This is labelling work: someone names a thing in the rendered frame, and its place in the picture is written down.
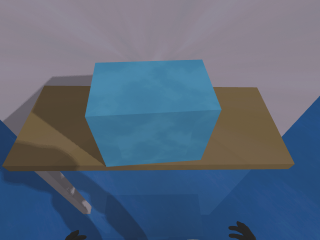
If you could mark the right robot hand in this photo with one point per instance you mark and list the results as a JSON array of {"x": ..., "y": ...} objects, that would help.
[{"x": 243, "y": 229}]

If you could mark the left robot hand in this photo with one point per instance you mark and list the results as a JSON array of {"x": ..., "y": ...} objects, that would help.
[{"x": 74, "y": 236}]

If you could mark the carton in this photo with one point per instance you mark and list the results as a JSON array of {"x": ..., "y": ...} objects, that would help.
[{"x": 147, "y": 112}]

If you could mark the table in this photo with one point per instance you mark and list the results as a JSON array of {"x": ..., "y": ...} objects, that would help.
[{"x": 56, "y": 137}]

